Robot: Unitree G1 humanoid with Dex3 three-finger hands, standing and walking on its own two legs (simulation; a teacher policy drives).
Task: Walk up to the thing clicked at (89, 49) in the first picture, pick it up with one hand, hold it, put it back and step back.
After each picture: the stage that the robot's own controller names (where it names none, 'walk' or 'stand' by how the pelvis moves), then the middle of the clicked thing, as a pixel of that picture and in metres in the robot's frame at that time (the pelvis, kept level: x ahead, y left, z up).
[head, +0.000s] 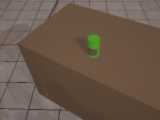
stand; (93, 46) +0.66 -0.04 -0.09
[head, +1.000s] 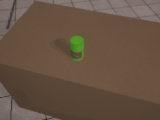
walk; (77, 48) +0.60 +0.04 -0.08
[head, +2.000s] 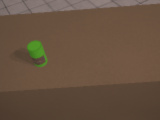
stand; (37, 54) +0.55 +0.24 -0.06
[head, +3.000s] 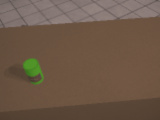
stand; (33, 71) +0.49 +0.25 -0.09
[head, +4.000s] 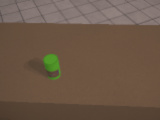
stand; (52, 67) +0.51 +0.18 -0.09
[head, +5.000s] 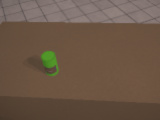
stand; (50, 63) +0.54 +0.19 -0.09
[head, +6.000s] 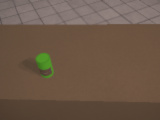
stand; (45, 65) +0.54 +0.21 -0.10
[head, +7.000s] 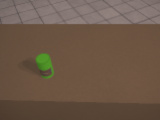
stand; (45, 66) +0.53 +0.21 -0.10
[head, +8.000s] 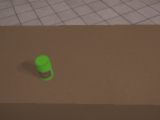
rise first; (44, 68) +0.52 +0.21 -0.09
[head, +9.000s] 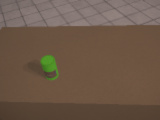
rise first; (50, 68) +0.52 +0.21 -0.09
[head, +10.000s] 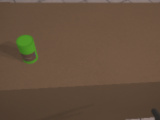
go down; (27, 49) +0.55 +0.19 -0.05
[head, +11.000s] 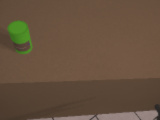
go down; (21, 38) +0.54 +0.19 -0.02
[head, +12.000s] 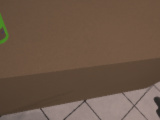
close in; out of the picture +0.54 +0.21 +0.02
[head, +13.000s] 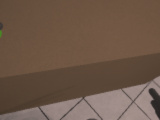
close; out of the picture +0.55 +0.21 +0.03
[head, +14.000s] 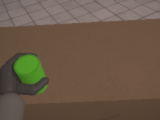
lift; (32, 75) +0.33 +0.16 +0.13
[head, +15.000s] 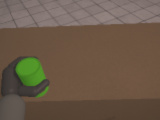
hold; (33, 78) +0.32 +0.17 +0.12
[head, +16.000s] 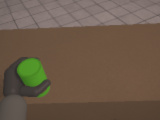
hold; (35, 78) +0.33 +0.16 +0.11
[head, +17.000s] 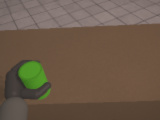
hold; (35, 81) +0.33 +0.16 +0.10
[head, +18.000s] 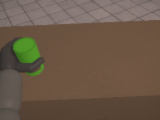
crouch; (29, 57) +0.40 +0.18 +0.13
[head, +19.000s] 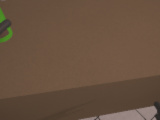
lower; out of the picture +0.52 +0.21 +0.13
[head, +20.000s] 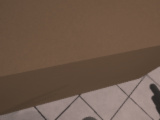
lower; out of the picture +0.56 +0.21 +0.04
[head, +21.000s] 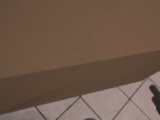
lower; out of the picture +0.54 +0.21 +0.02
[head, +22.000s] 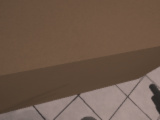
lower; out of the picture +0.55 +0.22 +0.03
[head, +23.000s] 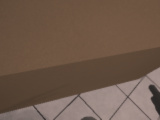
lower; out of the picture +0.55 +0.22 +0.03
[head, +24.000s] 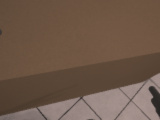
open; out of the picture +0.54 +0.21 +0.02
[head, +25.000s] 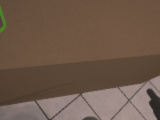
rise; out of the picture +0.55 +0.21 +0.03
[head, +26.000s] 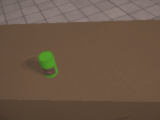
sink last; (48, 64) +0.52 +0.20 -0.04
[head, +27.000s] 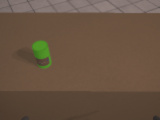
stand; (42, 54) +0.54 +0.20 -0.03
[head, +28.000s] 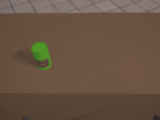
stand; (41, 56) +0.53 +0.20 -0.02
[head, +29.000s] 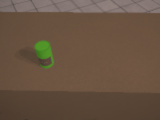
stand; (44, 54) +0.54 +0.19 -0.04
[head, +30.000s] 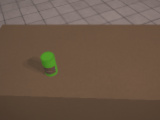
stand; (49, 64) +0.56 +0.20 -0.09
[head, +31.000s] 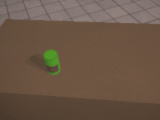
stand; (52, 62) +0.54 +0.18 -0.10
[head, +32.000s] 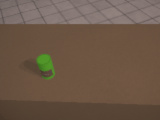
stand; (46, 67) +0.52 +0.21 -0.09
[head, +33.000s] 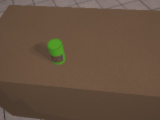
walk; (56, 52) +0.55 +0.16 -0.09
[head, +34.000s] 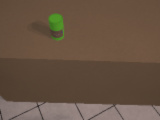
walk; (56, 27) +0.66 +0.14 -0.07
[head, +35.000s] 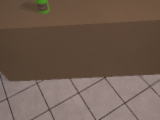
walk; (42, 2) +0.91 +0.27 -0.06
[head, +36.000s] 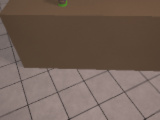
stand; out of the picture +1.17 +0.20 -0.08
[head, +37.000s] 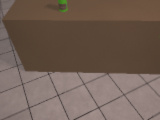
stand; (62, 3) +1.18 +0.18 -0.10
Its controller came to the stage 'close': yes
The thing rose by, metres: 0.21
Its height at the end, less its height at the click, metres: +0.00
